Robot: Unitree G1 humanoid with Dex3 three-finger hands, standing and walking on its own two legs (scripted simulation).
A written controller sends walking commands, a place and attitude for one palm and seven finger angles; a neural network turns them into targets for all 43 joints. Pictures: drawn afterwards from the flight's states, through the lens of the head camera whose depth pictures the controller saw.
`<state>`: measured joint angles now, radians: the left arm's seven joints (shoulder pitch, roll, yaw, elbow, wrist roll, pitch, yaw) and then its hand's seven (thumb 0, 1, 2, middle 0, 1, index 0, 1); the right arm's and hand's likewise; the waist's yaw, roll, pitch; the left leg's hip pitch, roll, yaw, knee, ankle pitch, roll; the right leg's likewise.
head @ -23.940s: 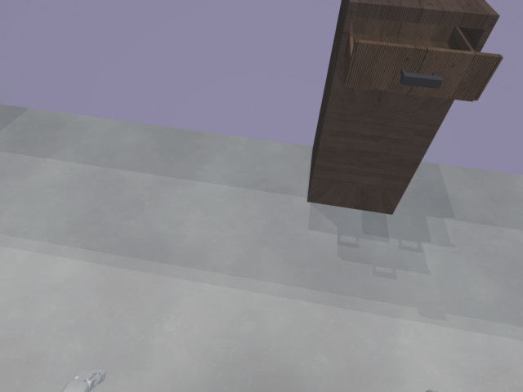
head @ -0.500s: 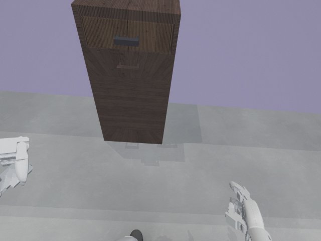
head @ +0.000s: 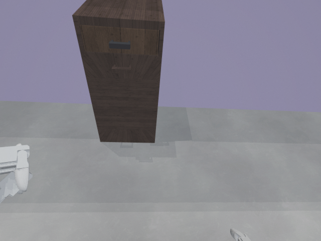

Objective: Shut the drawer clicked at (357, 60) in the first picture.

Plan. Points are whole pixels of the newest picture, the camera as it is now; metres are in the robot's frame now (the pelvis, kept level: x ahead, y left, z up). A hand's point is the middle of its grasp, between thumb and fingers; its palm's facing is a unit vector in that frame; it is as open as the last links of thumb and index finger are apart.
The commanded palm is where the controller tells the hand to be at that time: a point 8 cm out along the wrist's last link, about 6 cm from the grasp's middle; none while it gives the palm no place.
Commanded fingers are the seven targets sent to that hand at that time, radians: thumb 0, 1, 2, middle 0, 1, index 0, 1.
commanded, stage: stop stepping back and stand still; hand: left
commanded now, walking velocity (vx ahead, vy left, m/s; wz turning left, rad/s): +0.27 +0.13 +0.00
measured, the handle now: (120, 43) +1.00 +0.19 +0.05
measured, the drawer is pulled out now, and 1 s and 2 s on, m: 0.00 0.00 0.00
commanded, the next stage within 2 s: let the arm hang, fingers relaxed in 0.96 s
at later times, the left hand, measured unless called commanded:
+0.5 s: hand (14, 180) +0.18 +0.24 +0.18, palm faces +0.45 -0.75 -0.48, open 3.2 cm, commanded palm +0.11 +0.28 +0.18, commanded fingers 0.00 0.90 0.90 -1.40 -1.60 -1.40 -1.60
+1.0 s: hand (21, 169) +0.21 +0.26 +0.16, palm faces +0.36 -0.80 -0.48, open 3.2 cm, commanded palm +0.15 +0.30 +0.18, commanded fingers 0.00 0.90 0.90 -1.40 -1.60 -1.40 -1.60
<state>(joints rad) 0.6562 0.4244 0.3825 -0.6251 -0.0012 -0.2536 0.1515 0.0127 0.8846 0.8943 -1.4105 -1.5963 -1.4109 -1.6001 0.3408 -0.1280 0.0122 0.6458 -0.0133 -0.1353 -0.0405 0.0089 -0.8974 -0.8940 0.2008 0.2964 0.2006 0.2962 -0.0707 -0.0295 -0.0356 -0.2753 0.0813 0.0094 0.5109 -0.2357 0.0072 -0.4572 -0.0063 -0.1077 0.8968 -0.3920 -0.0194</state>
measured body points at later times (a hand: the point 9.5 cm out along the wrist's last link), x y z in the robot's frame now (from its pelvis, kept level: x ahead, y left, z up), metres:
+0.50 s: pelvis +0.00 -0.01 -0.01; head +0.01 +0.00 +0.44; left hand +0.15 +0.28 +0.21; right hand +0.19 -0.22 -0.08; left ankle +0.03 +0.14 -0.74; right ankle +0.02 -0.09 -0.74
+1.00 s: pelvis +0.03 +0.01 +0.00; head +0.06 +0.02 +0.45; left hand +0.19 +0.30 +0.19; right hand +0.22 -0.21 -0.08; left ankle +0.04 +0.12 -0.74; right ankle +0.02 -0.09 -0.74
